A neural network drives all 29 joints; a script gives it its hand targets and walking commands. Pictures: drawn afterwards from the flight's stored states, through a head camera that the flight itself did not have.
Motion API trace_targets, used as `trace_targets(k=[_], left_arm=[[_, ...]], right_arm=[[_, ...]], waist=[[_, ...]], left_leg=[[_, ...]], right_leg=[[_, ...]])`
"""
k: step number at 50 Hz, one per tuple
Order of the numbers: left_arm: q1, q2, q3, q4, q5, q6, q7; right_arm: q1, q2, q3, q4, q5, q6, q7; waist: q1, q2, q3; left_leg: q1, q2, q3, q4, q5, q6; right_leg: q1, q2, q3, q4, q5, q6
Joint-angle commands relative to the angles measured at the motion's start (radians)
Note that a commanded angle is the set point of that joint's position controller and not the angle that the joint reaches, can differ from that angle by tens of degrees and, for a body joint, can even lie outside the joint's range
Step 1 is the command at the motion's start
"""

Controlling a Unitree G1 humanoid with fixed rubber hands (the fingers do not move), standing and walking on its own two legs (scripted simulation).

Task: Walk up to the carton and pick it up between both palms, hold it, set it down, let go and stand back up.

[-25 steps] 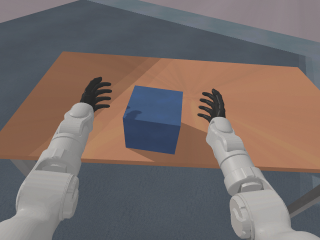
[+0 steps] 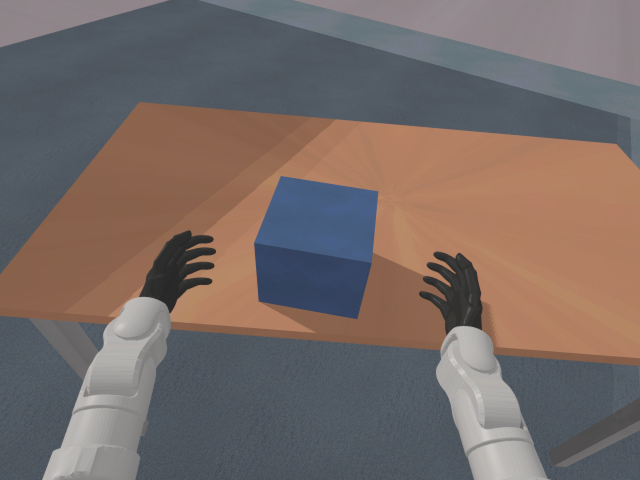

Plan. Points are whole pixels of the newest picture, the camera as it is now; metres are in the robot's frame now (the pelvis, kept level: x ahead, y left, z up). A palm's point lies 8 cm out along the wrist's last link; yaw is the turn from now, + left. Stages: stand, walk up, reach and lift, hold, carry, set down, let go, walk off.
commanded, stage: set down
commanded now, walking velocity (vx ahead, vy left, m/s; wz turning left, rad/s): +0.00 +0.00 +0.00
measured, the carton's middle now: (318, 246) +0.47 -0.02 +0.00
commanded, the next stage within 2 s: let go in 1.42 s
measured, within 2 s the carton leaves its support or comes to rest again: neither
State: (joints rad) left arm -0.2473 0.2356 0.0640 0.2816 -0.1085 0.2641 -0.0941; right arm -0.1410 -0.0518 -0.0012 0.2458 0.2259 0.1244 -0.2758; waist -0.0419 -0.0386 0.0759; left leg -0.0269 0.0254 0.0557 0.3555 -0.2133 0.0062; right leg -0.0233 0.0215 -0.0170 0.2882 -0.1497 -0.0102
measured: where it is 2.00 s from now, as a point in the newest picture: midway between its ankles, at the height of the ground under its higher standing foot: outside the picture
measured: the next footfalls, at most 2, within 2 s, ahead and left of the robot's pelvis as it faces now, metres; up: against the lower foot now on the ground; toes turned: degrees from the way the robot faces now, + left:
none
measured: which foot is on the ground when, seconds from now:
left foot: down 0.00-1.00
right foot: down 0.00-1.00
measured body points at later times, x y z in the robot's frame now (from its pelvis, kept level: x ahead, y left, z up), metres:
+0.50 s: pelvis +0.02 +0.00 +0.00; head +0.01 +0.01 +0.45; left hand +0.27 +0.21 +0.03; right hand +0.25 -0.18 +0.03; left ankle +0.00 +0.11 -0.75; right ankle +0.01 -0.11 -0.75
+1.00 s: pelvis +0.03 -0.01 +0.00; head +0.03 -0.01 +0.45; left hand +0.22 +0.21 -0.02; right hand +0.22 -0.20 -0.02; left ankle +0.00 +0.11 -0.75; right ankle +0.01 -0.11 -0.75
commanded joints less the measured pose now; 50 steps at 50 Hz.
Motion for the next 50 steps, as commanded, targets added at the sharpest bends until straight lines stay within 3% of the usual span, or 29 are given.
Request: trace_targets(k=[1, 2, 3, 7, 10, 15, 16, 23, 24, 27, 32, 37, 38, 42, 43, 50], left_arm=[[-0.097, 0.104, 0.025, -0.178, -0.021, -0.04, -0.005], [-0.04, 0.097, 0.033, -0.226, -0.014, -0.051, -0.003], [-0.083, 0.117, 0.025, -0.245, -0.029, -0.063, 0.002], [0.036, 0.113, 0.004, -0.255, -0.062, -0.114, 0.004], [0.065, 0.141, -0.006, -0.319, -0.085, -0.157, 0.007], [0.141, 0.149, -0.032, -0.27, -0.11, -0.199, -0.011], [0.22, 0.132, -0.03, -0.284, -0.099, -0.206, -0.013], [0.308, 0.134, -0.034, -0.348, -0.075, -0.203, -0.007], [0.31, 0.142, -0.029, -0.337, -0.075, -0.2, -0.006], [0.371, 0.131, -0.024, -0.348, -0.051, -0.193, 0.003], [0.419, 0.139, -0.041, -0.389, -0.054, -0.209, 0.012], [0.471, 0.141, -0.025, -0.337, -0.038, -0.238, -0.003], [0.486, 0.121, -0.034, -0.298, -0.027, -0.23, -0.003], [0.49, 0.106, -0.031, -0.238, -0.017, -0.199, -0.019], [0.485, 0.105, -0.028, -0.247, -0.02, -0.196, -0.017], [0.428, 0.139, -0.013, -0.221, -0.006, -0.212, 0.014]], right_arm=[[-0.069, -0.009, -0.004, -0.236, -0.033, -0.001, 0.007], [-0.007, -0.006, 0.007, -0.272, -0.032, -0.011, 0.01], [-0.049, -0.016, -0.013, -0.297, -0.043, -0.019, 0.012], [0.065, 0.004, -0.003, -0.35, -0.079, -0.053, 0.018], [0.112, 0.01, 0.005, -0.385, -0.081, -0.071, 0.02], [0.186, 0.011, 0.007, -0.367, -0.104, -0.063, 0.025], [0.277, 0.022, 0.02, -0.351, -0.098, -0.062, 0.026], [0.34, -0.005, 0.011, -0.365, -0.09, -0.073, 0.041], [0.332, -0.008, 0.007, -0.382, -0.098, -0.078, 0.046], [0.374, -0.025, 0.005, -0.36, -0.102, -0.097, 0.066], [0.408, -0.038, -0.007, -0.35, -0.124, -0.161, 0.09], [0.459, -0.046, 0.027, -0.297, -0.113, -0.189, 0.101], [0.461, -0.055, 0.027, -0.246, -0.123, -0.185, 0.104], [0.462, -0.072, 0.014, -0.222, -0.143, -0.173, 0.108], [0.449, -0.076, 0.018, -0.235, -0.144, -0.178, 0.108], [0.41, -0.069, 0.003, -0.175, -0.157, -0.21, 0.145]], waist=[[0.024, 0.073, -0.13], [0.042, 0.092, -0.141], [0.037, 0.1, -0.166], [0.039, 0.062, -0.156], [0.042, 0.071, -0.183], [0.039, 0.049, -0.097], [0.043, 0.056, -0.076], [0.055, 0.136, -0.071], [0.061, 0.122, -0.066], [0.07, 0.148, -0.081], [0.048, 0.109, -0.14], [0.058, 0.075, -0.122], [0.054, 0.083, -0.091], [0.044, 0.044, -0.052], [0.058, 0.035, -0.053], [0.074, 0.072, -0.066]], left_leg=[[-0.025, -0.011, 0.0, -0.068, 0.123, -0.024], [-0.021, -0.009, 0.002, -0.066, 0.148, -0.027], [-0.031, -0.01, 0.0, -0.063, 0.134, -0.029], [-0.028, -0.001, -0.008, -0.053, 0.127, -0.02], [-0.023, 0.004, -0.017, -0.045, 0.153, -0.024], [-0.053, 0.015, -0.033, -0.061, 0.106, -0.015], [-0.045, 0.018, -0.038, -0.061, 0.126, -0.017], [-0.024, 0.021, -0.052, -0.048, 0.211, -0.048], [-0.03, 0.018, -0.046, -0.045, 0.209, -0.046], [0.0, 0.018, -0.047, -0.033, 0.285, -0.059], [0.03, 0.01, -0.045, -0.014, 0.356, -0.061], [0.033, -0.002, -0.04, -0.021, 0.365, -0.048], [0.03, 0.002, -0.047, -0.033, 0.347, -0.05], [0.031, -0.001, -0.035, -0.045, 0.302, -0.034], [0.022, -0.002, -0.031, -0.046, 0.298, -0.034], [-0.008, -0.002, -0.003, -0.057, 0.217, -0.023]], right_leg=[[0.053, -0.003, 0.018, -0.028, 0.096, -0.003], [0.062, -0.004, 0.019, -0.024, 0.1, -0.007], [0.044, -0.006, 0.019, -0.023, 0.079, -0.006], [0.031, -0.012, 0.028, -0.024, 0.07, -0.006], [0.035, -0.017, 0.038, -0.019, 0.087, -0.008], [0.013, -0.029, 0.056, -0.039, 0.025, -0.018], [0.025, -0.028, 0.058, -0.038, 0.038, -0.021], [0.0, -0.025, 0.053, -0.041, 0.049, -0.038], [-0.005, -0.026, 0.051, -0.041, 0.047, -0.036], [-0.003, -0.02, 0.046, -0.036, 0.09, -0.039], [0.016, -0.016, 0.038, -0.023, 0.209, -0.021], [0.041, -0.025, 0.05, -0.03, 0.265, -0.013], [0.027, -0.023, 0.046, -0.034, 0.242, -0.017], [-0.001, -0.024, 0.038, -0.054, 0.189, -0.017], [-0.002, -0.021, 0.034, -0.053, 0.175, -0.017], [-0.023, -0.028, 0.034, -0.044, 0.104, -0.021]])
